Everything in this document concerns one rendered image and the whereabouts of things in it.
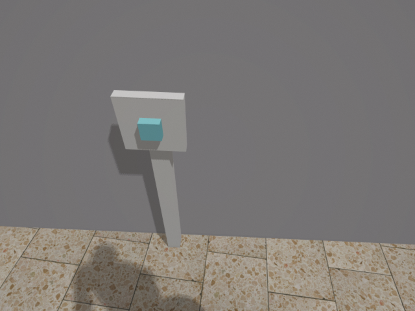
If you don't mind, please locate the panel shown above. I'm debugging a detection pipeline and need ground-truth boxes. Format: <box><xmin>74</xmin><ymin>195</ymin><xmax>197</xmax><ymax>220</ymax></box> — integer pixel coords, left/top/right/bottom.
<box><xmin>110</xmin><ymin>90</ymin><xmax>187</xmax><ymax>248</ymax></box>

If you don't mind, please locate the button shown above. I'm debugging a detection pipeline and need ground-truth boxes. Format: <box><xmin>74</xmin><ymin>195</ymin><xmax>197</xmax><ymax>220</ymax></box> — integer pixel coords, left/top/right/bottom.
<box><xmin>137</xmin><ymin>118</ymin><xmax>163</xmax><ymax>141</ymax></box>

